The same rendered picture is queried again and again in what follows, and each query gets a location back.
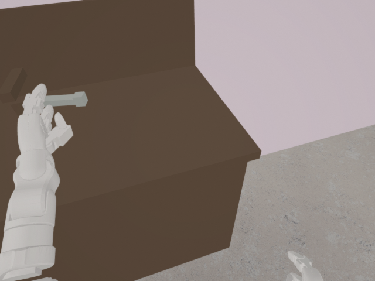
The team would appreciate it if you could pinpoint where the counter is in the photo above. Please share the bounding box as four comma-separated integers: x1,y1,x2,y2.
0,0,261,281

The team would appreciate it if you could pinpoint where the robot left forearm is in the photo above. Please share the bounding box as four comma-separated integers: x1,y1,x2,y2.
0,149,60,281

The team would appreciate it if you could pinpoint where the robot left hand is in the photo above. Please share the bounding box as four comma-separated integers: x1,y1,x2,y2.
18,84,73,154

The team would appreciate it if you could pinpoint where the robot right hand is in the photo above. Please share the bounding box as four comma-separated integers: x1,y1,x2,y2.
286,251,323,281

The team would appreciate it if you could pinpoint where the tap lever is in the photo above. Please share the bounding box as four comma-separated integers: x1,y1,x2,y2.
43,91,88,107

